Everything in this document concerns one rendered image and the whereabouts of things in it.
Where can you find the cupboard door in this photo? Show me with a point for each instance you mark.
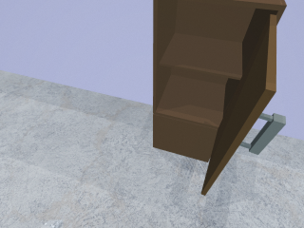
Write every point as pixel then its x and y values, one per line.
pixel 255 90

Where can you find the handle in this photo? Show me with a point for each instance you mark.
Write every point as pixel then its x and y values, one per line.
pixel 275 123

